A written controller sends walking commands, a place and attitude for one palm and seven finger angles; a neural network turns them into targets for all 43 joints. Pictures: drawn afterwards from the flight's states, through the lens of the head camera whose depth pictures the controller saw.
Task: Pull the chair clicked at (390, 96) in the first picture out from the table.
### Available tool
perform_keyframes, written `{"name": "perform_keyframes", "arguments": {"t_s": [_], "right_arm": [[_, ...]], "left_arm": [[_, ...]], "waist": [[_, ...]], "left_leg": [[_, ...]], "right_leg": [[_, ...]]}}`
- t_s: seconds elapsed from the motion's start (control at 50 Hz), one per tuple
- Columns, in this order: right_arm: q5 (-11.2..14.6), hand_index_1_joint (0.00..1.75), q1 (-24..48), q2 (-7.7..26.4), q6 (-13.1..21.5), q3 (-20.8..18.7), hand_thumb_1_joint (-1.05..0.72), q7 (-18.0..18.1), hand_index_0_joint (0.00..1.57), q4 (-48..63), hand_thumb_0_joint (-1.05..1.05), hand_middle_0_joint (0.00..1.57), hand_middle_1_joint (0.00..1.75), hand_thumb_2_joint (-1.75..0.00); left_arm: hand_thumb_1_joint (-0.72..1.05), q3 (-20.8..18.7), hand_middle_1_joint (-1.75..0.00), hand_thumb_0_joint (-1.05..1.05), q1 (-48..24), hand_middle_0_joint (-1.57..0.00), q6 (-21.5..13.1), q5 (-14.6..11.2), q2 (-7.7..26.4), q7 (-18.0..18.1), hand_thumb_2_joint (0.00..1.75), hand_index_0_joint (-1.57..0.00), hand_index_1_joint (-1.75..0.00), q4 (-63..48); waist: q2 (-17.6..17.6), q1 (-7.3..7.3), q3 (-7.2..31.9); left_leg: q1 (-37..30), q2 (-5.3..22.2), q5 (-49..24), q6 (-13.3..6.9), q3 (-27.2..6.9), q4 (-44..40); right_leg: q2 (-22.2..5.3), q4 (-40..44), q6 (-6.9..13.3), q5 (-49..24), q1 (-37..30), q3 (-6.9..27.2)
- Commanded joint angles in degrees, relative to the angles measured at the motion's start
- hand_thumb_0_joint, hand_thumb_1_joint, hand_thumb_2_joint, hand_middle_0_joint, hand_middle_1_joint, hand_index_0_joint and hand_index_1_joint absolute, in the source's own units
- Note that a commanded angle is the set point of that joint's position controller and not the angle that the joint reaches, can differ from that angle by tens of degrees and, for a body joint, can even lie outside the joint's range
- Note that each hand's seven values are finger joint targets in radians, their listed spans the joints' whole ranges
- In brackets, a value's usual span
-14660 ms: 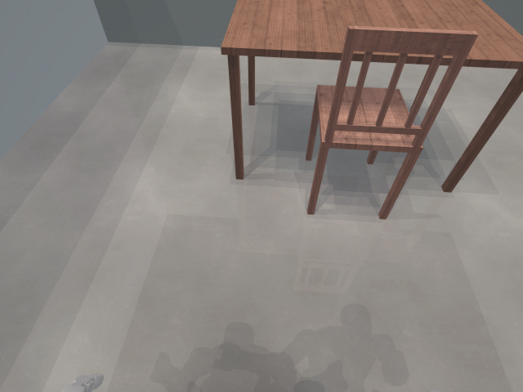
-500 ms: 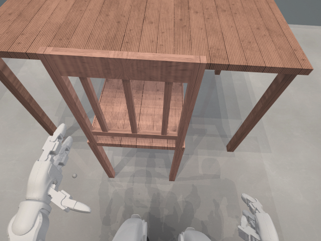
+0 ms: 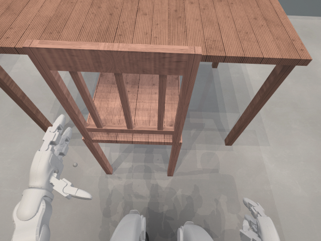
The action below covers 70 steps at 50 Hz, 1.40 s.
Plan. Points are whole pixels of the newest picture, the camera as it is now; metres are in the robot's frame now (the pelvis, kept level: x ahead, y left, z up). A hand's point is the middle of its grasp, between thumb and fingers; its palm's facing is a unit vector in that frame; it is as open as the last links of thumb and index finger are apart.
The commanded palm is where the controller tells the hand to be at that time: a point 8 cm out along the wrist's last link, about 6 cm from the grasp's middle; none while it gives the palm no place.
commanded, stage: aim the fingers beside a spindle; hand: left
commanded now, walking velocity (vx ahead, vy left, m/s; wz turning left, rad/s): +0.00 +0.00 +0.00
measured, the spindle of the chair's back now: (125, 104) +0.48 +0.12 +0.00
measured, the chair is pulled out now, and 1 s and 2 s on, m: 0.00 0.00 0.00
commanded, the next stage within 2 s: push the fingers through the gap in 1.20 s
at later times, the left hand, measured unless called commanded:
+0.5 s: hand (84, 153) +0.32 +0.21 +0.00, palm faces +0.00 -1.00 -0.05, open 16.9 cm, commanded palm +0.31 +0.26 +0.00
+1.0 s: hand (84, 151) +0.33 +0.21 +0.00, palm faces +0.00 -1.00 -0.05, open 16.9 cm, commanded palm +0.31 +0.26 +0.00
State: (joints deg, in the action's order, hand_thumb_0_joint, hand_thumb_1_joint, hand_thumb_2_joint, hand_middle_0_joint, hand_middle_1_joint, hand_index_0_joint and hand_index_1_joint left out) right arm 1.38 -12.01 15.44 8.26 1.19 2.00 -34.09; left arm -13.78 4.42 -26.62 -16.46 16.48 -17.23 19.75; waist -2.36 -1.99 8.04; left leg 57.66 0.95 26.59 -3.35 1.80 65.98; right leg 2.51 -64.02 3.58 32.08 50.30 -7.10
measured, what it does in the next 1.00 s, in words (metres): stands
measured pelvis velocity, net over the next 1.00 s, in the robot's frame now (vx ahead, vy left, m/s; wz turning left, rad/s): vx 0.00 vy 0.02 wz -0.01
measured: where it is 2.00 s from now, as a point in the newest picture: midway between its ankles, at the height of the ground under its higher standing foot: outside the picture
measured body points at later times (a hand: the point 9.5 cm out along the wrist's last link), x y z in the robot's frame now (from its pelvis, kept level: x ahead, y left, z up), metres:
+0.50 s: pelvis -0.01 +0.01 -0.01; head +0.10 +0.02 +0.42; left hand +0.32 +0.26 +0.01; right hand +0.14 -0.24 -0.12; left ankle +0.05 +0.08 -0.65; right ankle -0.01 -0.09 -0.65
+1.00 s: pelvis +0.00 +0.02 -0.02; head +0.11 +0.03 +0.42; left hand +0.32 +0.26 +0.00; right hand +0.14 -0.24 -0.12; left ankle +0.05 +0.08 -0.65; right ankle -0.01 -0.09 -0.65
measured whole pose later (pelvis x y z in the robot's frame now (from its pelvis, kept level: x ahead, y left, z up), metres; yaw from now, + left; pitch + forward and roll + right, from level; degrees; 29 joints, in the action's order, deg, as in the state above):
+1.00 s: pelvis +0.00 +0.02 -0.02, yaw -1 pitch +22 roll -4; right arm 0.7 -12.5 15.5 3.9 1.1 0.6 -34.1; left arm -11.7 -5.1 -28.0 -13.7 16.1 -13.0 25.8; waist -2.6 -2.4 8.7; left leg 64.3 0.8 28.0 -4.6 2.4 70.2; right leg 2.1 -68.0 2.5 33.2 56.7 -6.7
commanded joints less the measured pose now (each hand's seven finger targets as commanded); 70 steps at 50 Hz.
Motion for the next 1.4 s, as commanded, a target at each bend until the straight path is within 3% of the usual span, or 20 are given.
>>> {"name": "perform_keyframes", "arguments": {"t_s": [0.0,0.02,0.06,0.12,0.16,0.22,0.32,0.54,0.66,0.72,0.78,0.86,0.92,0.98,1.08,1.18,1.22,1.28,1.32,1.38], "right_arm": [[0.2,0.3,-0.2,8.3,2.8,-3.6,-0.9,1.0,0.2,6.9,0.0,0.2,0.3,-0.9],[0.2,0.3,-0.3,8.4,2.8,-3.5,-0.9,1.0,0.2,6.7,0.0,0.2,0.3,-0.9],[0.1,0.3,-0.6,8.5,2.6,-3.7,-0.9,1.0,0.2,6.6,0.0,0.2,0.3,-0.9],[0.0,0.3,-0.6,8.6,2.5,-3.6,-0.9,0.8,0.2,6.8,0.0,0.2,0.3,-0.9],[-0.1,0.3,-0.9,8.7,2.1,-3.7,-0.9,0.6,0.2,6.9,0.0,0.2,0.3,-0.9],[-0.2,0.3,-1.1,8.6,1.6,-3.7,-0.9,0.2,0.2,7.2,0.0,0.2,0.3,-0.9],[-0.3,0.3,-1.2,8.7,0.7,-3.7,-0.9,0.1,0.2,6.9,0.0,0.2,0.3,-0.9],[-0.6,0.3,-1.8,9.0,-0.5,-3.7,-0.9,-0.1,0.2,6.1,0.0,0.2,0.3,-0.9],[-0.6,0.3,-2.2,9.0,-1.4,-3.9,-0.9,-0.5,0.2,6.7,0.0,0.2,0.3,-0.9],[-0.5,0.3,-2.3,8.9,-2.1,-3.7,-0.9,-0.6,0.2,6.7,0.0,0.2,0.3,-0.9],[-0.3,0.3,-2.1,8.9,-2.5,-3.6,-0.9,-0.4,0.2,6.6,0.0,0.2,0.3,-0.9],[-0.5,0.3,-2.2,8.8,-1.9,-3.9,-0.9,-0.6,0.2,6.7,0.0,0.2,0.3,-0.9],[-0.4,0.3,-2.1,8.8,-1.6,-3.9,-0.9,-0.5,0.2,6.2,0.0,0.2,0.3,-0.9],[-0.4,0.3,-2.0,9.2,-1.9,-4.0,-0.9,-0.2,0.2,5.7,0.0,0.2,0.3,-0.9],[-0.6,0.3,-1.6,8.5,-2.2,-3.9,-0.9,-0.5,0.2,6.8,0.0,0.2,0.3,-0.9],[-0.5,0.3,-1.3,8.6,-2.6,-3.7,-0.9,-0.6,0.2,6.7,0.0,0.2,0.3,-0.9],[-0.4,0.3,-1.4,8.5,-2.4,-3.5,-0.9,-0.4,0.2,6.5,0.0,0.2,0.3,-0.9],[-0.3,0.3,-1.2,8.6,-2.1,-3.7,-0.9,-0.4,0.2,6.8,0.0,0.2,0.3,-0.9],[-0.4,0.3,-1.6,8.9,-2.2,-3.6,-0.9,0.0,0.2,5.6,0.0,0.2,0.3,-0.9],[-0.6,0.3,-1.5,9.0,-1.9,-3.5,-0.9,0.2,0.2,5.3,0.0,0.2,0.3,-0.9]], "left_arm": [[-0.5,-3.7,-0.08,0.0,-10.2,-0.06,-4.2,-0.7,9.2,0.3,0.3,-0.06,-0.08,-9.8],[-0.5,-3.1,-0.08,0.0,-12.0,-0.06,-4.2,-0.6,8.9,0.3,0.3,-0.06,-0.08,-9.4],[-0.5,-5.0,-0.08,0.0,-11.6,-0.06,-4.3,-0.4,10.6,0.7,0.3,-0.06,-0.08,-8.2],[-0.5,-2.6,-0.08,0.0,-14.8,-0.06,-4.2,0.2,8.9,1.1,0.3,-0.06,-0.08,-7.7],[-0.5,-4.6,-0.08,0.0,-13.5,-0.06,-4.2,0.3,10.4,1.6,0.3,-0.06,-0.08,-7.5],[-0.5,-3.7,-0.08,0.0,-13.4,-0.06,-4.2,0.8,9.6,2.4,0.3,-0.06,-0.08,-7.5],[-0.5,-3.8,-0.08,0.0,-16.6,-0.06,-4.4,1.4,9.7,3.5,0.3,-0.06,-0.08,-5.7],[-0.5,-0.8,-0.08,0.0,-24.4,-0.06,-5.3,2.9,7.5,4.5,0.3,-0.06,-0.08,-2.5],[-0.5,-3.1,-0.08,0.0,-21.7,-0.06,-5.0,2.8,9.9,4.8,0.3,-0.06,-0.08,-4.2],[-0.5,-3.9,-0.08,0.0,-19.5,-0.06,-4.1,2.5,10.1,5.2,0.3,-0.06,-0.08,-2.6],[-0.5,-5.0,-0.08,0.0,-20.8,-0.06,-4.5,2.3,11.2,4.8,0.3,-0.06,-0.08,-2.4],[-0.5,-2.8,-0.08,0.0,-18.4,-0.06,-5.7,1.9,9.1,4.2,0.3,-0.06,-0.08,-6.1],[-0.5,1.4,-0.08,0.0,-20.6,-0.06,-5.5,2.1,5.9,3.9,0.3,-0.06,-0.08,-6.2],[-0.5,-1.1,-0.08,0.0,-21.3,-0.06,-5.1,2.4,7.9,4.6,0.3,-0.06,-0.08,-3.6],[-0.5,-4.2,-0.08,0.0,-18.3,-0.06,-5.7,2.5,10.4,5.5,0.3,-0.06,-0.08,-6.7],[-0.5,-3.4,-0.08,0.0,-17.5,-0.06,-5.3,2.2,9.5,5.0,0.3,-0.06,-0.08,-5.2],[-0.5,-1.2,-0.08,0.0,-19.7,-0.06,-5.1,2.1,7.6,4.3,0.3,-0.06,-0.08,-4.6],[-0.5,-1.0,-0.08,0.0,-18.0,-0.06,-5.0,1.6,7.4,3.7,0.3,-0.06,-0.08,-5.1],[-0.5,-2.2,-0.08,0.0,-22.8,-0.06,-5.3,2.1,9.6,3.9,0.3,-0.06,-0.08,-3.6],[-0.5,-2.8,-0.08,0.0,-26.8,-0.06,-6.0,2.4,10.4,3.9,0.3,-0.06,-0.08,-2.9]], "waist": [[-1.4,-0.78,16.6],[-0.8,-1.27,16.5],[-1.5,-0.24,17.8],[-1.2,-0.97,18.2],[-1.4,0.1,19.8],[-1.6,0.09,20.6],[-0.3,-0.8,19.0],[-2.2,-1.59,20.8],[-3.4,0.07,25.0],[-0.6,-0.59,23.1],[-1.2,-0.64,21.1],[-3.6,-0.53,23.8],[-3.5,-2.36,21.3],[-1.1,-1.98,19.7],[-3.6,0.28,24.1],[-2.3,-0.72,21.6],[-1.0,-2.03,20.2],[-2.1,-1.36,21.5],[-0.4,-2.4,19.9],[-3.2,-2.2,20.7]], "left_leg": [[-16.1,0.7,-12.7,1.2,-5.4,-7.3],[-15.7,0.7,-12.6,1.0,-5.5,-6.8],[-15.5,0.7,-12.6,1.2,-5.4,-6.8],[-16.5,0.8,-12.4,1.2,-6.1,-6.7],[-16.6,0.7,-13.5,1.4,-5.9,-6.6],[-17.4,0.8,-14.9,1.5,-6.2,-6.4],[-16.0,1.0,-12.7,1.6,-6.6,-5.9],[-17.1,1.2,-11.7,1.9,-7.9,-4.5],[-19.7,1.3,-16.4,2.4,-7.9,-4.6],[-17.4,1.3,-16.3,2.0,-7.4,-4.5],[-15.2,1.1,-14.1,1.9,-6.9,-4.5],[-19.8,1.5,-17.6,2.3,-7.6,-4.6],[-19.8,1.8,-16.7,2.2,-8.4,-4.5],[-17.1,1.6,-12.6,2.1,-8.4,-4.7],[-18.7,1.1,-17.4,2.3,-7.2,-4.5],[-17.4,1.3,-16.1,2.1,-7.2,-4.5],[-16.0,1.3,-14.2,1.7,-7.1,-4.2],[-16.8,1.2,-14.0,1.8,-7.2,-4.3],[-14.6,1.2,-12.5,1.5,-7.1,-3.5],[-15.2,1.1,-11.8,1.7,-7.0,-3.2]], "right_leg": [[-1.3,9.3,-2.4,-14.1,-3.3,6.2],[-1.3,9.2,-2.4,-14.1,-2.8,6.4],[-1.3,8.8,-2.2,-13.8,-3.5,6.5],[-1.1,8.2,-2.2,-12.8,-1.4,5.9],[-1.2,7.6,-2.1,-14.0,-2.4,5.9],[-1.1,7.0,-2.0,-14.8,-1.8,5.5],[-0.9,6.5,-2.0,-12.6,0.8,5.2],[-0.9,4.5,-1.8,-10.3,5.9,4.6],[-0.8,3.9,-1.6,-13.7,3.6,4.5],[-0.6,4.4,-1.9,-14.8,2.4,4.7],[-0.6,4.5,-1.9,-13.6,2.3,5.0],[-0.6,4.3,-1.7,-15.0,3.0,4.6],[-0.7,4.4,-1.9,-13.5,6.0,4.1],[-0.7,4.6,-2.0,-10.9,6.4,4.2],[-0.7,4.1,-1.6,-15.2,1.9,4.8],[-0.5,4.4,-1.9,-14.6,2.8,4.8],[-0.5,4.8,-2.0,-13.4,3.3,4.8],[-0.7,5.0,-1.9,-13.0,3.1,4.8],[-0.5,4.9,-2.0,-12.2,3.8,5.2],[-0.7,4.7,-1.9,-10.9,5.1,5.3]]}}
